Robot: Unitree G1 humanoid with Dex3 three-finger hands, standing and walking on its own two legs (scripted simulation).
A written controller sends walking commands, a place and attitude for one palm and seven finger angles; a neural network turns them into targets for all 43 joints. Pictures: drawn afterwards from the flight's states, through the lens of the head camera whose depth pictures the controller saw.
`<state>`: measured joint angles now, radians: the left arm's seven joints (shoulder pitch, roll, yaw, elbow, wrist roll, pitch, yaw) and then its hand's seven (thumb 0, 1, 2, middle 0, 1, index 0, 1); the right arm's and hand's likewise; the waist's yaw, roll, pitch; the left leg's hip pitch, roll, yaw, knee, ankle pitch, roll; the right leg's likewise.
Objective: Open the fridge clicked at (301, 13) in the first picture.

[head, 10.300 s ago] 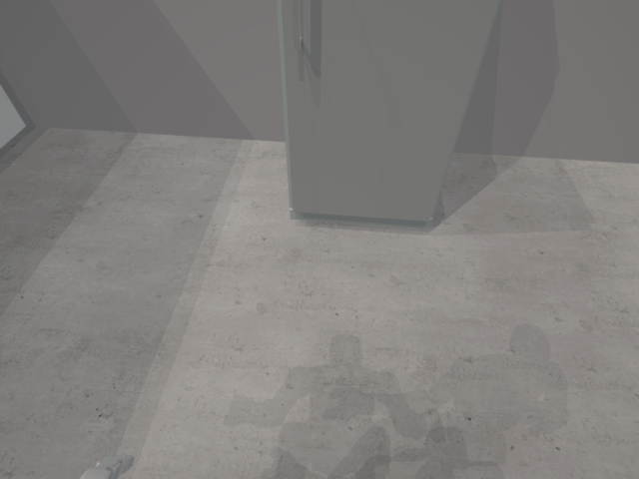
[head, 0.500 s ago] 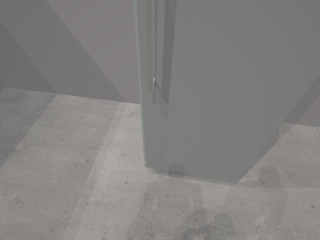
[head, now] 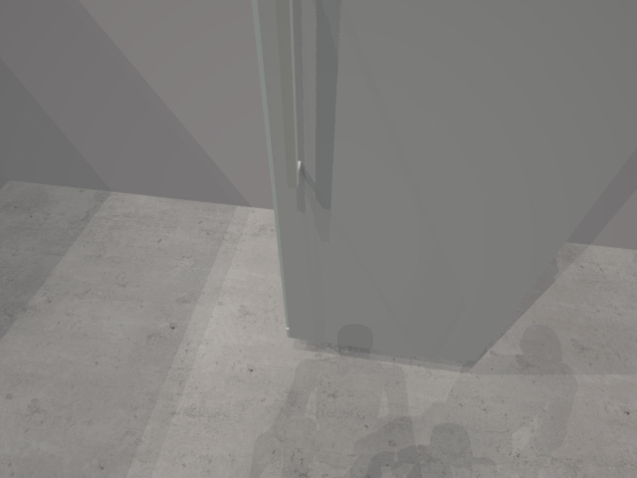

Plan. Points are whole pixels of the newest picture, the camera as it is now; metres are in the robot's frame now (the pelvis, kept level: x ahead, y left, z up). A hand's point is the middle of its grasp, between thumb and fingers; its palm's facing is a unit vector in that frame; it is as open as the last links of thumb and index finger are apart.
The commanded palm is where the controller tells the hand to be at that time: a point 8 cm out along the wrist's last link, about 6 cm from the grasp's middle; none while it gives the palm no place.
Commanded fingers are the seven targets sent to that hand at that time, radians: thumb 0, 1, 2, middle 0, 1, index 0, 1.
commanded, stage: look again from close up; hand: left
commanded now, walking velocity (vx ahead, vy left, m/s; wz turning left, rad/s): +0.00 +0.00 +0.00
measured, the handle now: (290, 65) +0.60 +0.08 +0.23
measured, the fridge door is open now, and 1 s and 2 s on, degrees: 0 0 0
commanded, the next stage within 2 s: shuffle to correct the standing spot in 0.22 s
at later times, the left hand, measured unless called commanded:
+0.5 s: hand out of the picture +0.00 +0.15 -0.18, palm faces +0.02 -0.99 -0.16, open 7.4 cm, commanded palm none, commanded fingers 0.00 0.90 0.90 -0.20 -0.30 -0.20 -0.30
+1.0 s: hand out of the picture +0.05 +0.13 -0.18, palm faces +0.00 -0.99 -0.12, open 7.4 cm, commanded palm none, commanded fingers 0.00 0.90 0.90 -0.20 -0.30 -0.20 -0.30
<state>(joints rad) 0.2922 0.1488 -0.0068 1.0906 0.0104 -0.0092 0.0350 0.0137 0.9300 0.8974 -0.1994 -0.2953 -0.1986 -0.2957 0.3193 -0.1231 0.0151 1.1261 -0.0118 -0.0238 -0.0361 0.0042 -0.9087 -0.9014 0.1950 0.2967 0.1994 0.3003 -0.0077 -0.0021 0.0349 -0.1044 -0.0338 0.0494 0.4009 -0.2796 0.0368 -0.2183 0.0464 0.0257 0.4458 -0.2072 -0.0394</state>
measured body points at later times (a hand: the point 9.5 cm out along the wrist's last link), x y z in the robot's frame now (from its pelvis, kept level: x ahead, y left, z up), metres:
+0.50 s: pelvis +0.01 -0.01 -0.01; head +0.02 -0.01 +0.44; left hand +0.00 +0.21 -0.16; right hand -0.01 -0.22 -0.17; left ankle -0.04 +0.09 -0.74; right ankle +0.02 -0.09 -0.74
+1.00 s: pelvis +0.13 -0.01 +0.00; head +0.17 +0.00 +0.44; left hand +0.05 +0.19 -0.16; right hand +0.25 -0.24 -0.14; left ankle +0.24 +0.08 -0.71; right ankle +0.02 -0.09 -0.74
